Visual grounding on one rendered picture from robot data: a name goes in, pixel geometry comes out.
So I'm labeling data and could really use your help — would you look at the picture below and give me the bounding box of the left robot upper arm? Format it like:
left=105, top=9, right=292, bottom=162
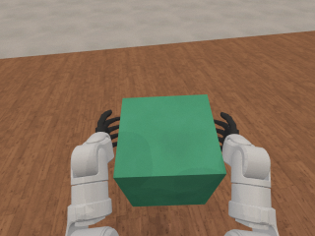
left=71, top=226, right=119, bottom=236

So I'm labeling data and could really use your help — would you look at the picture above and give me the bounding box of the left robot hand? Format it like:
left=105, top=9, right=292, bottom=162
left=95, top=109, right=120, bottom=148

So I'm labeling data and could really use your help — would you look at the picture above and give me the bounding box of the carton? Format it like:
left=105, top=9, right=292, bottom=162
left=113, top=94, right=227, bottom=207

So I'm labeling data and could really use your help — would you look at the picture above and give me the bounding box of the robot right forearm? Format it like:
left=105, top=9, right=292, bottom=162
left=221, top=134, right=280, bottom=236

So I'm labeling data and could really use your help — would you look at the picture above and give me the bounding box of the robot left forearm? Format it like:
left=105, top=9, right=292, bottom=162
left=65, top=132, right=114, bottom=236

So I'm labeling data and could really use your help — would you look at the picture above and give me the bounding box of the right robot hand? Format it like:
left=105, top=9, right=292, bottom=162
left=214, top=112, right=239, bottom=151

